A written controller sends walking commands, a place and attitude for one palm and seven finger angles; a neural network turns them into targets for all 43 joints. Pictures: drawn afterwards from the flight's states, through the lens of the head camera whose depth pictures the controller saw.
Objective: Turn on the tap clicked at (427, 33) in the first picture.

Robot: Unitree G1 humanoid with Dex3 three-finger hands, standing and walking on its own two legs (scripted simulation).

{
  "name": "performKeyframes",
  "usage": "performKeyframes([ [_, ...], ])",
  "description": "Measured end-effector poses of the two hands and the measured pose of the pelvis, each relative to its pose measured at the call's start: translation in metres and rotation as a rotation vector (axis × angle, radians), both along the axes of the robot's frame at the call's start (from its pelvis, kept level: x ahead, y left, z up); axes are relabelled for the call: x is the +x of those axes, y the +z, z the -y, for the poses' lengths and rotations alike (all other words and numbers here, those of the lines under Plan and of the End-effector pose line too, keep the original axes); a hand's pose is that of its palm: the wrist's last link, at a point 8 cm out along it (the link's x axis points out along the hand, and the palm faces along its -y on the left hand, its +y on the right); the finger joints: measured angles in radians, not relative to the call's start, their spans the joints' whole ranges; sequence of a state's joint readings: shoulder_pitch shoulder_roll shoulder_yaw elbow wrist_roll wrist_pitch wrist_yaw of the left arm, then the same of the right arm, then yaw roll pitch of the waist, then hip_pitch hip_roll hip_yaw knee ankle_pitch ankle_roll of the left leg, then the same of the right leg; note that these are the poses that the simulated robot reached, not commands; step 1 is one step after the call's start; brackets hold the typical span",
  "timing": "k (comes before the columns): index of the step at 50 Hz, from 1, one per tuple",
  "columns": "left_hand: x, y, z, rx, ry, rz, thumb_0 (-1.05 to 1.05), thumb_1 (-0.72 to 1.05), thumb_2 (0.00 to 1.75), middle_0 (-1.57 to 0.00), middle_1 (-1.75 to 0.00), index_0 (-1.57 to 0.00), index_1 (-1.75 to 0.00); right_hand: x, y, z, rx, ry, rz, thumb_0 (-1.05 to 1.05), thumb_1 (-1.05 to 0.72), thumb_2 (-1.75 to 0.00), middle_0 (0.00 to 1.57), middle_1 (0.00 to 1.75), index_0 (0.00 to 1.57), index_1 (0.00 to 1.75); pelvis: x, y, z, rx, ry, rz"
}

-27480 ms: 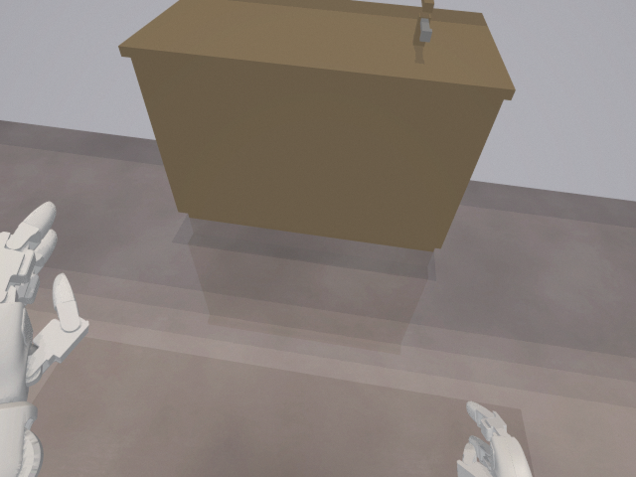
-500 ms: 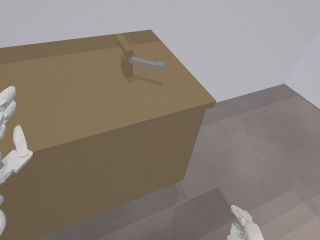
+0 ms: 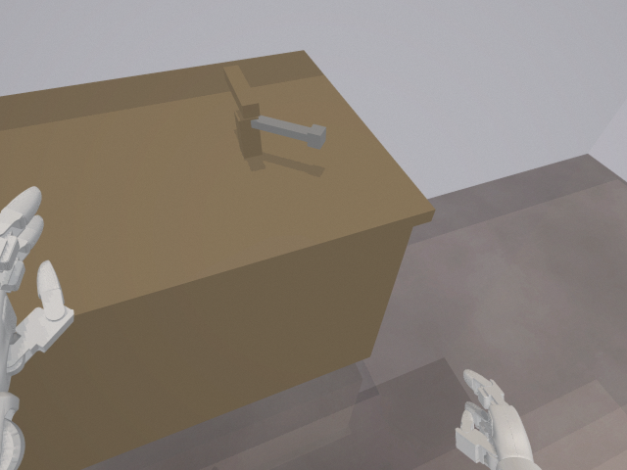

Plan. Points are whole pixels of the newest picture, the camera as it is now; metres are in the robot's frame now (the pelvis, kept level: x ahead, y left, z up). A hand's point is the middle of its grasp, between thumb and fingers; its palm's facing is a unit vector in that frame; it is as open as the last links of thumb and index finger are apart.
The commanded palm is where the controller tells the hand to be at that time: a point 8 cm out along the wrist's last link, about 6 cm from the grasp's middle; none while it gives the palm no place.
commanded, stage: shuffle to correct the standing spot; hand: left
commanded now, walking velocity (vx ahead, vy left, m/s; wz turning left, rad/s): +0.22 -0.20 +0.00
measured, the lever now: (316, 136) +0.62 +0.04 +0.08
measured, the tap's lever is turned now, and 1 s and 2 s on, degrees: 47 47 47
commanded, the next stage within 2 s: come to a stop and stand still in 1.22 s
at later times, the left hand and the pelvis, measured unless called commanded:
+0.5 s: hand (125, 256) +0.28 +0.22 +0.16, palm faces +0.41 -0.83 -0.38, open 7.4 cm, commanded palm +0.21 +0.25 +0.18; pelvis +0.05 -0.03 -0.02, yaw +0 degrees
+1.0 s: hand (260, 198) +0.36 +0.09 +0.18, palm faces +0.41 -0.82 -0.39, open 7.4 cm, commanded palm +0.30 +0.13 +0.18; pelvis +0.14 -0.15 -0.02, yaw +1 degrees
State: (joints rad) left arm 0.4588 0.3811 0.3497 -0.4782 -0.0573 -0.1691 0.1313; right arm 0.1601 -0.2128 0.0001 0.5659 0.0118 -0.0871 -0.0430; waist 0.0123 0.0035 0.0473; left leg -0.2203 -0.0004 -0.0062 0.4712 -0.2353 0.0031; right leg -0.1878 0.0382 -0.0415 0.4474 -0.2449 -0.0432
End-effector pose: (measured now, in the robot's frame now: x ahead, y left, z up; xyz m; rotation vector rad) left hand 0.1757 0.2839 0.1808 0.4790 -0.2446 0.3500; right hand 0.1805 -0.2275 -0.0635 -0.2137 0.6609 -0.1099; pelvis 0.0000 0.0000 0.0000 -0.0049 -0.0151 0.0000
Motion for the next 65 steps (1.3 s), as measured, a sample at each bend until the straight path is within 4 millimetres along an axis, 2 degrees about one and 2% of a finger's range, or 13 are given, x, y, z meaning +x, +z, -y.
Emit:
performKeyframes([
  [9, 0.011, -0.012, 0.006, -0.048, 0.057, 0.0, 0.01, 0.89, 0.9, -0.21, -0.3, -0.21, -0.31, 0.007, -0.016, 0.003, 0.018, 0.002, -0.049, 0.01, -0.91, -0.9, 0.2, 0.3, 0.2, 0.3, 0.017, -0.008, 0.013, -0.002, 0.011, -0.003],
  [15, 0.025, -0.012, 0.022, -0.064, 0.022, 0.071, 0.01, 0.89, 0.9, -0.21, -0.3, -0.21, -0.31, 0.009, -0.031, 0.011, 0.024, 0.002, -0.106, 0.01, -0.91, -0.9, 0.2, 0.3, 0.2, 0.3, 0.03, -0.017, 0.022, -0.009, 0.028, 0.012],
  [21, 0.043, -0.009, 0.021, -0.006, -0.011, 0.13, 0.01, 0.89, 0.9, -0.21, -0.3, -0.21, -0.31, 0.017, -0.039, 0.018, -0.013, -0.011, -0.12, 0.01, -0.91, -0.9, 0.2, 0.3, 0.2, 0.3, 0.044, -0.03, 0.023, 0.025, -0.003, 0.035],
  [25, 0.066, -0.004, 0.026, 0.024, -0.017, 0.106, 0.01, 0.89, 0.9, -0.21, -0.3, -0.21, -0.31, 0.022, -0.038, 0.02, 0.025, -0.019, -0.124, 0.01, -0.91, -0.9, 0.2, 0.3, 0.2, 0.3, 0.05, -0.023, 0.034, 0.031, -0.001, 0.044],
  [28, 0.075, 0.006, 0.044, 0.045, -0.042, 0.076, 0.01, 0.89, 0.9, -0.2, -0.3, -0.21, -0.31, 0.025, -0.033, 0.026, 0.056, -0.014, -0.133, 0.01, -0.91, -0.9, 0.2, 0.3, 0.2, 0.3, 0.057, -0.012, 0.044, 0.008, -0.007, 0.025],
  [32, 0.08, 0.014, 0.072, 0.103, -0.064, 0.037, 0.01, 0.89, 0.9, -0.21, -0.3, -0.21, -0.31, 0.034, -0.033, 0.044, 0.08, -0.021, -0.128, 0.01, -0.91, -0.9, 0.2, 0.3, 0.2, 0.3, 0.075, -0.009, 0.064, -0.026, -0.018, 0.011],
  [35, 0.086, 0.009, 0.088, 0.171, -0.037, 0.055, 0.01, 0.89, 0.9, -0.21, -0.3, -0.21, -0.31, 0.049, -0.048, 0.066, 0.074, -0.01, -0.115, 0.01, -0.9, -0.9, 0.2, 0.3, 0.21, 0.3, 0.089, -0.026, 0.086, -0.017, -0.007, 0.009],
  [38, 0.098, -0.001, 0.096, 0.101, 0.004, 0.089, 0.01, 0.89, 0.9, -0.21, -0.3, -0.22, -0.31, 0.064, -0.06, 0.09, 0.034, -0.001, -0.148, 0.01, -0.9, -0.9, 0.2, 0.3, 0.2, 0.3, 0.094, -0.032, 0.095, -0.034, 0.003, 0.03],
  [44, 0.122, -0.015, 0.116, 0.004, -0.025, 0.126, 0.01, 0.89, 0.9, -0.21, -0.3, -0.22, -0.31, 0.091, -0.04, 0.124, -0.038, -0.052, -0.092, 0.01, -0.91, -0.9, 0.2, 0.3, 0.2, 0.3, 0.113, -0.037, 0.113, -0.002, -0.019, 0.049],
  [49, 0.141, 0.007, 0.145, 0.044, -0.043, 0.149, 0.01, 0.89, 0.9, -0.21, -0.3, -0.21, -0.31, 0.108, -0.023, 0.139, 0.003, -0.037, -0.079, 0.01, -0.91, -0.9, 0.2, 0.3, 0.2, 0.3, 0.134, -0.019, 0.143, -0.005, 0.009, 0.034],
  [53, 0.147, 0.024, 0.17, 0.136, -0.025, 0.139, 0.01, 0.89, 0.9, -0.21, -0.3, -0.21, -0.31, 0.127, -0.029, 0.156, 0.044, -0.006, -0.069, 0.01, -0.91, -0.9, 0.2, 0.3, 0.2, 0.3, 0.155, -0.019, 0.168, -0.027, 0.018, 0.008],
  [58, 0.158, 0.01, 0.188, 0.099, 0.037, 0.091, 0.01, 0.89, 0.9, -0.21, -0.3, -0.22, -0.31, 0.151, -0.048, 0.183, 0.043, 0.016, -0.12, 0.01, -0.91, -0.9, 0.2, 0.3, 0.2, 0.3, 0.167, -0.024, 0.191, -0.016, 0.036, 0.021],
  [65, 0.173, -0.008, 0.208, -0.013, 0.054, 0.05, 0.01, 0.89, 0.9, -0.21, -0.3, -0.22, -0.31, 0.175, -0.031, 0.206, -0.029, 0.03, -0.119, 0.01, -0.91, -0.9, 0.2, 0.3, 0.2, 0.3, 0.189, -0.018, 0.211, 0.009, 0.051, 0.015],
])
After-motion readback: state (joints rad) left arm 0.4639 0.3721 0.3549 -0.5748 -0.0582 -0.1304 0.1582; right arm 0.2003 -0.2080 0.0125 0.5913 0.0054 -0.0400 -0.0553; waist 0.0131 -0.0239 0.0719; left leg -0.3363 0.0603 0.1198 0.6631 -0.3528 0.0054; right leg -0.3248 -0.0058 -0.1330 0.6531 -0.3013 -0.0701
